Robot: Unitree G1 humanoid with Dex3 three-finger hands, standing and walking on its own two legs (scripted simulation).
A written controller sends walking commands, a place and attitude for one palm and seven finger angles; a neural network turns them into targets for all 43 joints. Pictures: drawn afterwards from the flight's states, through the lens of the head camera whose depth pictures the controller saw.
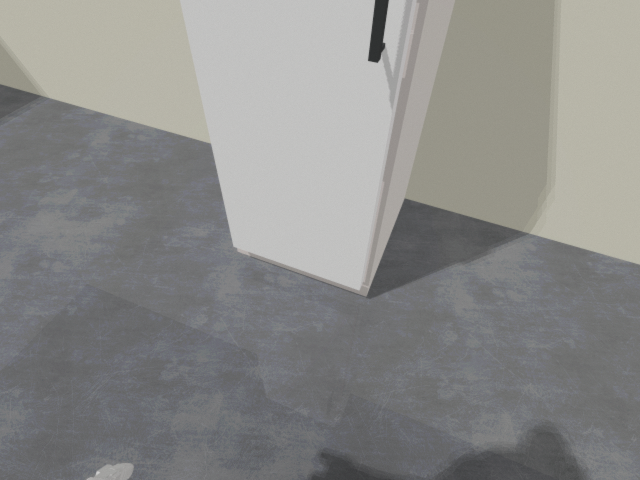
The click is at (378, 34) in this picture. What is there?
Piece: fridge door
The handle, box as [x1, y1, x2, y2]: [368, 0, 388, 62]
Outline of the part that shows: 388,0 375,0 368,60 377,62 380,58 380,53 384,48 382,38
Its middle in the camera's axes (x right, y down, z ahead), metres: +0.11 -0.43 +0.66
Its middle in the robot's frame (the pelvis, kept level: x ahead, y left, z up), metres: +0.83 -0.05 +0.27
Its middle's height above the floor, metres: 1.04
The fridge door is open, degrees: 0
